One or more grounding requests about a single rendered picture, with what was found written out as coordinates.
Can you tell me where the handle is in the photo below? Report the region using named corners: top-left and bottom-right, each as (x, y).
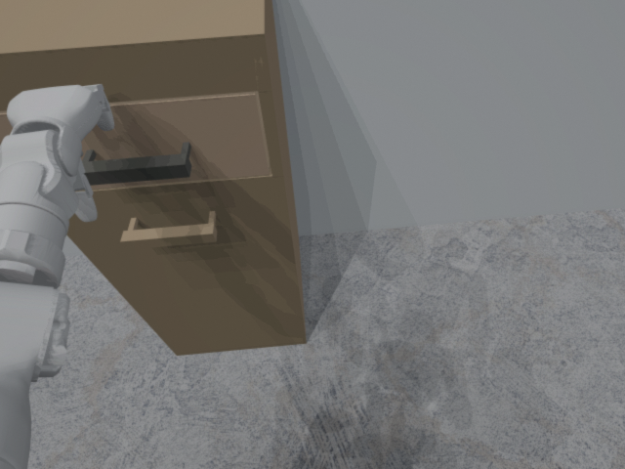
top-left (82, 142), bottom-right (191, 186)
top-left (120, 223), bottom-right (217, 250)

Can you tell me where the robot left upper arm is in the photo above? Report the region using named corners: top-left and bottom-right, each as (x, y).
top-left (0, 281), bottom-right (70, 469)

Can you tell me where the robot left forearm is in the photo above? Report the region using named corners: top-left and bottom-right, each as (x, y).
top-left (0, 116), bottom-right (82, 289)

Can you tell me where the cabinet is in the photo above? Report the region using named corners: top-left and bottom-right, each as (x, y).
top-left (0, 0), bottom-right (307, 356)

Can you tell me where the robot left hand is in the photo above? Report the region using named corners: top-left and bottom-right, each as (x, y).
top-left (7, 84), bottom-right (114, 222)

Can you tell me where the drawer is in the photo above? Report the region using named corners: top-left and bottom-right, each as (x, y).
top-left (0, 91), bottom-right (270, 189)

